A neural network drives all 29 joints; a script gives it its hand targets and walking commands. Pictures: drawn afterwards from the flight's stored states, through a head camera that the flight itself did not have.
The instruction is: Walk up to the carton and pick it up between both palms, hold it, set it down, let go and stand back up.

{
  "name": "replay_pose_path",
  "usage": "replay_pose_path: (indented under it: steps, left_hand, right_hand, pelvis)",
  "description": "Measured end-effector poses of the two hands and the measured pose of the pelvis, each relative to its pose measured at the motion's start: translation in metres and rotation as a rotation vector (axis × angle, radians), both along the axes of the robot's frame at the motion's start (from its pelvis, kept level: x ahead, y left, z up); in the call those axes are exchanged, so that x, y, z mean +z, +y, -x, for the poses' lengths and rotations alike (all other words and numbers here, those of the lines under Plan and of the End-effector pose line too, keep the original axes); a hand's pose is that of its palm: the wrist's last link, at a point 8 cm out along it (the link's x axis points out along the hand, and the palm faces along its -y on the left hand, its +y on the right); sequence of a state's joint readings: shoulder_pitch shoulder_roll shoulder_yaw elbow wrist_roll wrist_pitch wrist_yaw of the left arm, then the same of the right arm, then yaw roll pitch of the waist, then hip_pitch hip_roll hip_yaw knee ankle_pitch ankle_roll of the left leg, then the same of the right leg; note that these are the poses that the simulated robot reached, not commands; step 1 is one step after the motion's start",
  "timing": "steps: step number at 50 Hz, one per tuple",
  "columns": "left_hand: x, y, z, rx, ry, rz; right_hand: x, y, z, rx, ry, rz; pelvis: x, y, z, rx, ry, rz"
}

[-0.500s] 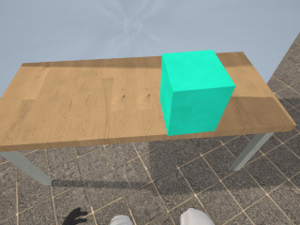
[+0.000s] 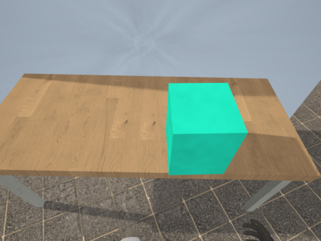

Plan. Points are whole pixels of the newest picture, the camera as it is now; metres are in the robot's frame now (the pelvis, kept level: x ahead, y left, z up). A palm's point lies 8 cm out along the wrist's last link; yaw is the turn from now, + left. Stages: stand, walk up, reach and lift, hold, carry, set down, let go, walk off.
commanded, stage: walk up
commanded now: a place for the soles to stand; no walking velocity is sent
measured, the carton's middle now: (197, 130) +0.47 -0.11 -0.06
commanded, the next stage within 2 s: none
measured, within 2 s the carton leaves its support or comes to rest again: neither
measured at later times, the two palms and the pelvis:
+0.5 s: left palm out of the picture +0.11 +0.23 -0.08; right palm out of the picture +0.14 -0.27 -0.10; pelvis +0.03 -0.03 +0.02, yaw +1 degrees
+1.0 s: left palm out of the picture +0.10 +0.25 -0.10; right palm out of the picture +0.07 -0.30 -0.09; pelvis +0.02 -0.03 +0.01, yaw -1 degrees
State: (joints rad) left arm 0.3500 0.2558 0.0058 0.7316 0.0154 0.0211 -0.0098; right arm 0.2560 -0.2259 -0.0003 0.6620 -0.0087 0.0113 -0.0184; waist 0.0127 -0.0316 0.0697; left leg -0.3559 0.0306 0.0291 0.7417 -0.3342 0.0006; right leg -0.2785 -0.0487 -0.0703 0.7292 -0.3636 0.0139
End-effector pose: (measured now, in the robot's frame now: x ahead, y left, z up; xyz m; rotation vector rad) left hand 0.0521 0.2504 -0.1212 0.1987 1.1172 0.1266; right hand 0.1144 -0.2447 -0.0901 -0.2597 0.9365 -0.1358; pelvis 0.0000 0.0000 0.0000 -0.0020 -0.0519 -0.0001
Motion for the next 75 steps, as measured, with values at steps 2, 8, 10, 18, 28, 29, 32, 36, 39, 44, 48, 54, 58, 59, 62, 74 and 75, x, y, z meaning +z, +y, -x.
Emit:
replay_pose_path:
  steps: [2, 8, 10, 18, 28, 29, 32, 36, 39, 44, 48, 54, 58, 59, 62, 74, 75]
  left_hand:
    - [0.009, -0.008, -0.013, -0.002, -0.032, -0.002]
    - [0.037, -0.023, -0.052, -0.027, -0.114, -0.024]
    - [0.044, -0.025, -0.061, -0.036, -0.131, -0.037]
    - [0.052, -0.023, -0.072, -0.029, -0.145, -0.061]
    - [0.04, -0.022, -0.054, -0.006, -0.099, -0.028]
    - [0.039, -0.021, -0.052, -0.004, -0.094, -0.024]
    - [0.035, -0.019, -0.047, 0.002, -0.083, -0.014]
    - [0.032, -0.015, -0.041, 0.009, -0.072, -0.006]
    - [0.031, -0.012, -0.037, 0.013, -0.067, -0.005]
    - [0.028, -0.003, -0.033, -0.022, -0.048, -0.024]
    - [0.022, 0.0, -0.037, -0.065, -0.001, -0.059]
    - [0.019, -0.028, -0.061, -0.095, -0.021, -0.055]
    - [0.011, -0.059, -0.067, -0.078, -0.059, -0.057]
    - [0.008, -0.067, -0.065, -0.069, -0.061, -0.06]
    - [0.008, -0.083, -0.058, -0.02, -0.057, -0.062]
    - [0.02, -0.092, -0.058, 0.052, -0.069, -0.035]
    - [0.02, -0.093, -0.058, 0.054, -0.071, -0.033]
  right_hand:
    - [-0.002, -0.007, 0.0, -0.01, 0.025, -0.02]
    - [-0.006, -0.024, -0.007, 0.0, 0.065, -0.042]
    - [-0.008, -0.028, -0.01, 0.002, 0.073, -0.045]
    - [-0.01, -0.027, -0.021, 0.024, 0.097, -0.055]
    - [-0.004, -0.02, -0.028, 0.035, 0.093, -0.05]
    - [-0.004, -0.019, -0.027, 0.035, 0.093, -0.049]
    - [-0.001, -0.018, -0.026, 0.035, 0.095, -0.041]
    - [0.0, -0.016, -0.023, 0.03, 0.099, -0.035]
    - [0.001, -0.014, -0.02, 0.028, 0.103, -0.03]
    - [0.002, -0.014, -0.011, 0.031, 0.097, 0.008]
    - [0.001, -0.04, 0.024, -0.031, 0.138, 0.082]
    - [-0.004, -0.094, 0.08, -0.134, 0.256, 0.128]
    - [-0.026, -0.129, 0.079, -0.14, 0.275, 0.101]
    - [-0.032, -0.134, 0.073, -0.136, 0.27, 0.088]
    - [-0.038, -0.137, 0.051, -0.1, 0.251, 0.056]
    - [-0.016, -0.113, -0.016, 0.006, 0.133, -0.018]
    - [-0.014, -0.113, -0.02, 0.006, 0.13, -0.02]
  pelvis:
    - [0.004, -0.007, -0.006, 0.006, 0.009, -0.003]
    - [0.015, -0.019, -0.019, 0.013, 0.032, -0.008]
    - [0.016, -0.021, -0.021, 0.015, 0.035, -0.008]
    - [0.019, -0.027, -0.027, 0.022, 0.034, -0.01]
    - [0.019, -0.023, -0.028, 0.026, 0.027, -0.005]
    - [0.019, -0.023, -0.028, 0.027, 0.026, -0.004]
    - [0.019, -0.02, -0.029, 0.028, 0.025, -0.002]
    - [0.019, -0.016, -0.028, 0.029, 0.023, 0.003]
    - [0.02, -0.013, -0.027, 0.029, 0.019, 0.007]
    - [0.017, -0.011, -0.024, 0.016, 0.016, -0.003]
    - [0.013, -0.022, -0.021, -0.009, 0.005, -0.012]
    - [0.007, -0.054, -0.021, -0.029, -0.016, -0.033]
    - [-0.01, -0.081, -0.026, -0.016, -0.032, -0.002]
    - [-0.013, -0.086, -0.028, -0.008, -0.036, 0.01]
    - [-0.013, -0.095, -0.032, 0.01, -0.028, 0.011]
    - [0.004, -0.101, -0.045, 0.04, 0.003, -0.005]
    - [0.005, -0.101, -0.048, 0.04, 0.005, -0.003]
